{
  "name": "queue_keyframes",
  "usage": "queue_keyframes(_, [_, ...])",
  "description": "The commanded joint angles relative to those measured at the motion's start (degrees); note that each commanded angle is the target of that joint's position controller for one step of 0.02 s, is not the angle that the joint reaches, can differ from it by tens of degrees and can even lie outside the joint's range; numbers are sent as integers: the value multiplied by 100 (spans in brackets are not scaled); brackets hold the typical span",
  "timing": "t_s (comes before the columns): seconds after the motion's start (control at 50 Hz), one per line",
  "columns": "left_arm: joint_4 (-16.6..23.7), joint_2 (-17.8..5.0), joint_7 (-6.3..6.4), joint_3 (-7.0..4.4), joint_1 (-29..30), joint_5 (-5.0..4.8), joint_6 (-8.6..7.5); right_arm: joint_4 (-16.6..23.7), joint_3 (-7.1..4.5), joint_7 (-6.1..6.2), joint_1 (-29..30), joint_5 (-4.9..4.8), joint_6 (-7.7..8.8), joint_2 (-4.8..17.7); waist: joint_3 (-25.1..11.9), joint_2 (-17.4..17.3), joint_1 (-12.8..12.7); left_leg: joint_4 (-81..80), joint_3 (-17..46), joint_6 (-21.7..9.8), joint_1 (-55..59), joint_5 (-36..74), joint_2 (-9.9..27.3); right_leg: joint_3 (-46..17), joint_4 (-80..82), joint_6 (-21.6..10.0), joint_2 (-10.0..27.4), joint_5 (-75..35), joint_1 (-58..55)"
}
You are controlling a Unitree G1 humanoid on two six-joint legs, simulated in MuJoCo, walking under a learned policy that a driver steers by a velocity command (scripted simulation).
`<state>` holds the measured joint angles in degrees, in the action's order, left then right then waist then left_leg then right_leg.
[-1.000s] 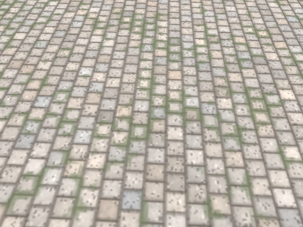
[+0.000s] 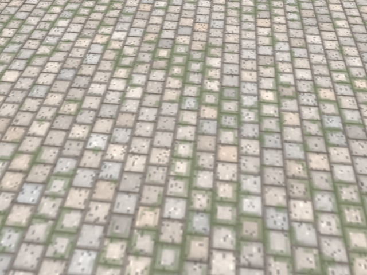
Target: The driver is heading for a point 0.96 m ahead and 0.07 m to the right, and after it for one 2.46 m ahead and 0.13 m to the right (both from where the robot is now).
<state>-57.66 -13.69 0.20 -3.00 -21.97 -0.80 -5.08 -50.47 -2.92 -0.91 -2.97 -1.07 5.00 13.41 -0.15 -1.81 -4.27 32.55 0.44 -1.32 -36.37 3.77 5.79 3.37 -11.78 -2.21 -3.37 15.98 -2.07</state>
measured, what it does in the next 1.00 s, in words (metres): walks ahead: left foot, then right foot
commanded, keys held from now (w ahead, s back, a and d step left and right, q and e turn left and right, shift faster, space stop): w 1.00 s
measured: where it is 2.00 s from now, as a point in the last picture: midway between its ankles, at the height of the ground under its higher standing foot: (204, 153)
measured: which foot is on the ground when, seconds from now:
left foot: up 0.00-0.06, down 0.08-0.64, up 0.66-1.00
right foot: down 0.00-0.10, up 0.12-0.62, down 0.64-1.00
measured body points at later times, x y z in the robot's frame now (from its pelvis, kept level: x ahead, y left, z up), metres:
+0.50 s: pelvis +0.28 +0.04 +0.01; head +0.30 +0.05 +0.45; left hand +0.47 +0.28 -0.11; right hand +0.26 -0.22 -0.13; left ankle +0.20 +0.13 -0.74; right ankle +0.48 -0.13 -0.69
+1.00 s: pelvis +0.57 -0.02 +0.01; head +0.58 -0.03 +0.46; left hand +0.57 +0.24 -0.13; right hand +0.73 -0.28 -0.11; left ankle +0.75 +0.16 -0.67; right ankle +0.52 -0.10 -0.74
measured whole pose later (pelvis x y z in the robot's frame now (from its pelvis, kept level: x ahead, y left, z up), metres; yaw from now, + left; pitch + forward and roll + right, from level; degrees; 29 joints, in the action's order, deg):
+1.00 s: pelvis +0.57 -0.02 +0.01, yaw -1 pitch +1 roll -1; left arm -56.8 -13.0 -0.2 -3.1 -20.3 -0.1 -5.3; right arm -51.3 -4.5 0.4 -5.8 -0.5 4.2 14.9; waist -0.4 -2.2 -3.3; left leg 43.1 2.2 -0.8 -40.2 2.4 8.0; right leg 3.5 -11.9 -4.1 -3.8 10.7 2.9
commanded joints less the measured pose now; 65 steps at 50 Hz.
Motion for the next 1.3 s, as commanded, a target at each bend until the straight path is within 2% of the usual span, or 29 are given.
queue_keyframes(0.02, [77, -960, 49, -224, -268, -33, 56, 550, -59, -107, 651, -31, 147, 453, 508, 547, 93, -331, -46, -174, -177, -526, -104, -811, -37, -841, 1872, -1886, -183])
queue_keyframes(0.08, [185, -893, 50, -186, 56, -4, 132, 75, -344, -74, -1085, -14, 184, 1018, -581, 604, 1009, -459, -380, -564, 2404, -723, -529, -380, -2062, -506, 1411, -4083, 195])
queue_keyframes(0.1, [343, -674, 47, -76, -19, 109, 117, -136, -474, -13, -2192, 66, 166, 1516, -1523, -111, 1316, -335, 986, -979, 4255, -719, 644, -76, -4008, -273, 1025, -2500, 1464])
queue_keyframes(0.12, [327, 125, -29, 135, -735, 59, -25, -287, -515, -68, -2463, 83, 142, 1775, -2178, -1666, 870, -1131, 3777, -1843, 6012, -1913, 1757, -364, -5815, 40, -66, 1417, 3730])
queue_keyframes(0.14, [299, -544, -42, -6, -308, -93, -162, -226, -346, -75, -2328, 54, 156, 1177, -1941, -1021, 1075, -1496, 3960, -1592, 5852, -2396, 1589, -1111, -6464, -92, 225, 1642, 4369])
queue_keyframes(0.16, [490, -828, -56, -79, 252, -201, -243, -118, -270, -56, -1810, 41, 167, 935, -1167, -742, 999, -1551, 3065, -1328, 5133, -2026, 1427, -980, -6502, -193, 517, 1117, 4699])
queue_keyframes(0.18, [548, -813, -14, -80, 534, -171, -257, 3, -215, -58, -1303, 71, 164, 818, -756, -197, 807, -1687, 2393, -1218, 4271, -1332, 1239, -809, -6262, -187, 831, 562, 4466])
queue_keyframes(0.22, [547, -670, 18, -140, 539, -49, -145, 13, -132, -86, -949, 173, 177, 544, -368, -179, 459, -2039, 1599, -1137, 3166, -689, 891, -804, -5713, -152, 1161, 21, 3861])
queue_keyframes(0.32, [698, -443, 51, -145, 900, 23, 70, -209, -195, 14, -1317, 128, 192, 791, 75, -78, 371, -2547, 877, -1265, 2774, -80, 750, -665, -4623, 102, 1280, -720, 4185])
queue_keyframes(0.44, [1026, -276, -46, -75, 2087, 8, 5, -368, -188, 129, -1793, 57, 104, 856, 339, -142, 707, -2663, 232, -990, 2970, -181, 466, -347, -2611, 170, 988, -2232, 4056])
queue_keyframes(0.54, [1302, -344, -206, -39, 2725, -47, -58, -598, -237, 161, -2181, 7, -16, 922, 557, -192, 838, -2297, 275, -936, 3876, -90, 857, -358, -1921, -10, 855, -1843, 4207])
queue_keyframes(0.6, [1261, -603, -263, -136, 2294, -48, -107, -581, -296, 190, -1972, -6, -94, 1053, 253, -359, 478, -1657, 242, -768, 4178, 1263, 963, -187, -1739, -252, 607, -1229, 3384])
queue_keyframes(0.64, [763, -1078, -208, -389, 617, -9, -104, -490, -223, 193, -1804, 31, -147, 889, -790, -223, -303, 348, -170, -469, 3441, 2090, 449, -141, -1796, -579, 494, -1358, 940])
queue_keyframes(0.66, [593, -1630, -166, -524, -278, 115, -89, -372, -69, 159, -2343, 104, -93, 399, -1755, 840, -257, 2610, -418, -124, 1384, 69, -216, -2243, -1806, -1308, 1952, -1006, -1391])
queue_keyframes(0.68, [520, -1547, -202, -465, -465, 62, -71, -447, 56, 108, -2586, 75, 55, 71, -2343, 1750, -158, 3877, 266, 1, 51, -3703, -945, -4452, -788, -1773, 2635, -95, -2225])
queue_keyframes(0.7, [556, -1114, -199, -333, -162, 0, -87, -356, -106, 77, -2027, -94, 162, 680, -1701, 1303, -220, 4442, 661, -127, -605, -3606, -581, -4078, -600, -1464, 2426, 394, -1786])
queue_keyframes(0.72, [681, -919, -183, -269, 387, -11, -94, -197, -139, 84, -1536, -159, 221, 844, -963, 992, -106, 4366, 467, -217, -803, -3041, -274, -3256, -487, -1236, 2264, 75, -911])
queue_keyframes(0.74, [766, -763, -186, -213, 829, 42, -96, -169, -161, 129, -1295, -100, 221, 833, -561, 559, 75, 4056, 349, -222, -547, -2502, -7, -2642, -312, -1131, 2063, -438, -17])
queue_keyframes(0.78, [763, -505, -221, -139, 1144, 149, -128, -216, -205, 171, -1445, -19, 77, 640, -273, 647, 444, 3541, 386, -217, 150, -1998, 285, -1904, 56, -1025, 1722, -940, 1027])
queue_keyframes(0.88, [527, -786, -92, -200, 706, 110, -158, -40, -230, 204, -967, 63, -86, 507, 108, 472, 467, 2388, 295, 16, -331, -1050, 383, -1262, 511, -1145, 1621, -1628, 1195])
queue_keyframes(1.0, [331, -839, 17, -181, 172, 35, -85, 277, -149, 87, 164, 42, -11, 321, 348, 491, 130, 512, -1, 71, -260, 372, 95, -674, 584, -886, 1384, -1703, 855])
queue_keyframes(1.1, [75, -899, 43, -221, -283, -2, 48, 577, -79, -80, 864, -12, 59, 343, 577, 484, -56, -181, -47, -63, -512, -79, -61, -705, 191, -887, 1747, -1991, -126])
queue_keyframes(1.16, [70, -1019, 76, -277, -123, -18, 123, 584, -142, -148, 565, -27, 109, 563, 338, 659, 253, -387, -182, -293, 178, -707, -285, -689, -363, -734, 1880, -3277, -440])
queue_keyframes(1.2, [134, -930, 68, -235, 96, -25, 167, 176, -368, -97, -844, 15, 121, 981, -527, 639, 981, -503, -393, -578, 2340, -612, -585, -421, -1966, -496, 1469, -4631, 42])
queue_keyframes(1.22, [272, -726, 55, -133, 69, 64, 157, -30, -490, -27, -1944, 108, 120, 1414, -1406, 67, 1328, -312, 794, -950, 4277, -533, 487, -231, -3759, -302, 1097, -3000, 1377])
queue_keyframes(1.24, [277, 122, -10, 103, -707, 40, 31, -156, -541, -42, -2245, 117, 101, 1753, -2213, -1453, 910, -952, 3533, -1861, 6165, -1417, 1883, -361, -5762, 39, 0, 1294, 3638])
queue_keyframes(1.26, [206, -547, -31, -51, -320, -127, -91, -124, -388, -26, -2237, 83, 97, 1171, -2136, -916, 1155, -1374, 3860, -1690, 5979, -2096, 1776, -1185, -6452, -42, 217, 1728, 4216])
queue_keyframes(1.28, [384, -866, -18, -150, 243, -245, -142, -23, -307, 12, -1657, 98, 114, 944, -1173, -705, 1086, -1449, 2838, -1396, 5112, -1278, 1642, -1090, -6556, -78, 452, 1327, 4520])
queue_keyframes(1.3, [413, -835, 39, -162, 470, -216, -128, 84, -239, 16, -1137, 144, 134, 782, -740, -235, 849, -1521, 1997, -1233, 4182, -77, 1450, -943, -6327, -26, 733, 867, 4208])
